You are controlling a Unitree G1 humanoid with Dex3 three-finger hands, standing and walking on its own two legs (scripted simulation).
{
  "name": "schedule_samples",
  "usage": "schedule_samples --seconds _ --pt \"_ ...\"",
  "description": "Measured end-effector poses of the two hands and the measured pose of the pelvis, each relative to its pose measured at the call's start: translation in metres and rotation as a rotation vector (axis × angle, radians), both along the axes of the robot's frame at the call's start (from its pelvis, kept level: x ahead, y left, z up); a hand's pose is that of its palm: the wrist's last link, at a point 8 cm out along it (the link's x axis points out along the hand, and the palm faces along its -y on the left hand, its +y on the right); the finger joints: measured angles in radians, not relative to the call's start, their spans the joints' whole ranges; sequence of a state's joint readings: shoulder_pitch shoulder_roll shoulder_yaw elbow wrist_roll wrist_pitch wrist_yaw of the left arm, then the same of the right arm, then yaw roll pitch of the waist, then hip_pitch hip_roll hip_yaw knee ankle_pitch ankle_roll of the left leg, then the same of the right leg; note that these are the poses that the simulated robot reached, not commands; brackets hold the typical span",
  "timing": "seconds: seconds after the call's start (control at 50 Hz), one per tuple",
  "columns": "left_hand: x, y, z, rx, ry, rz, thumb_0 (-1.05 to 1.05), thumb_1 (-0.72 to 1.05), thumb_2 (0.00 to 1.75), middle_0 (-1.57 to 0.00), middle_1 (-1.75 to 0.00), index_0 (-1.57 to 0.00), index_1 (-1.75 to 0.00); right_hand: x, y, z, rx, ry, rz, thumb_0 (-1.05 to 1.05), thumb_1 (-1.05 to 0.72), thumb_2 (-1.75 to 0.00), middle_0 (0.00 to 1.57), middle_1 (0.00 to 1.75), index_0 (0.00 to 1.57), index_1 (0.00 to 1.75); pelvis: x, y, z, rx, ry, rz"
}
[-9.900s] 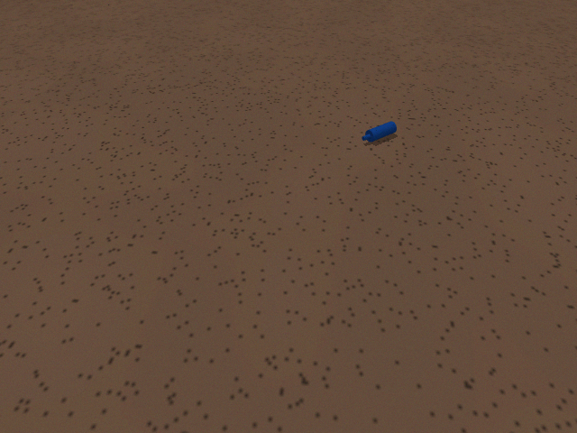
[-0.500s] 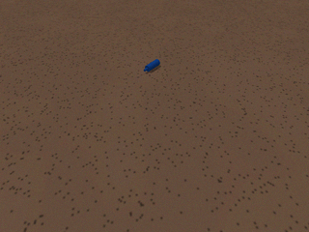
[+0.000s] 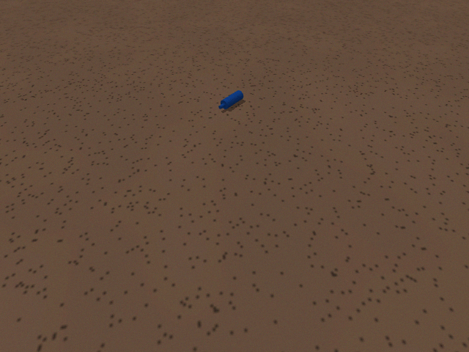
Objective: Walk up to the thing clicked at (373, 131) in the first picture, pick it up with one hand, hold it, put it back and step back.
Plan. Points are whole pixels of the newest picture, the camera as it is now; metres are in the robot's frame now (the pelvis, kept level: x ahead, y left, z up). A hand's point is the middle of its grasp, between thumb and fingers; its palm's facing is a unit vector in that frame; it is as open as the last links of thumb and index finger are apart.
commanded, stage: stand
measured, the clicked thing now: (230, 100) +1.91 +0.03 -0.75
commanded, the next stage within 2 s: none
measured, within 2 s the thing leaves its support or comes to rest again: neither
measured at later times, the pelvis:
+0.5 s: pelvis +0.00 +0.00 +0.00, yaw +0 degrees
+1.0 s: pelvis +0.00 +0.00 +0.00, yaw +0 degrees
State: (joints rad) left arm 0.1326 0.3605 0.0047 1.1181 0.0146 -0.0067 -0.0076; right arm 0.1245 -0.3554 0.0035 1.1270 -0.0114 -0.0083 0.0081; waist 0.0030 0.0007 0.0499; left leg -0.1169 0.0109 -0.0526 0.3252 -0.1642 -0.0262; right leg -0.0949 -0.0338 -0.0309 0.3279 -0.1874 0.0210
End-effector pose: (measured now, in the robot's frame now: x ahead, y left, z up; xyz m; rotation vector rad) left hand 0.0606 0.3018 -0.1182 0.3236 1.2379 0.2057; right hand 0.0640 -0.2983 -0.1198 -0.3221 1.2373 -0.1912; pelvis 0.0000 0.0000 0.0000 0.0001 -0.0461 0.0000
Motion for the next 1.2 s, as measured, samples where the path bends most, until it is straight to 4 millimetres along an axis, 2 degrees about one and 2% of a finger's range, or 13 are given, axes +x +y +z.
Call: schedule_samples --seconds 0.88,1.2 --pt "0.0032 0.0014 -0.0005 0.001 0.005 -0.010 0.01 0.91 0.90 -0.20 -0.30 -0.20 -0.30 -0.0019 0.0020 -0.0005 0.001 0.009 -0.003 0.00 -0.91 -0.90 0.21 0.30 0.21 0.30 0.0015 0.0021 0.0000 0.002 0.004 -0.002" --pt "0.0035 -0.0002 0.0000 0.002 0.005 -0.012 0.01 0.91 0.90 -0.20 -0.30 -0.20 -0.30 0.0030 0.0015 -0.0007 0.002 -0.002 -0.001 0.00 -0.91 -0.90 0.21 0.30 0.21 0.30 0.0024 0.0016 -0.0001 0.001 0.005 -0.004"
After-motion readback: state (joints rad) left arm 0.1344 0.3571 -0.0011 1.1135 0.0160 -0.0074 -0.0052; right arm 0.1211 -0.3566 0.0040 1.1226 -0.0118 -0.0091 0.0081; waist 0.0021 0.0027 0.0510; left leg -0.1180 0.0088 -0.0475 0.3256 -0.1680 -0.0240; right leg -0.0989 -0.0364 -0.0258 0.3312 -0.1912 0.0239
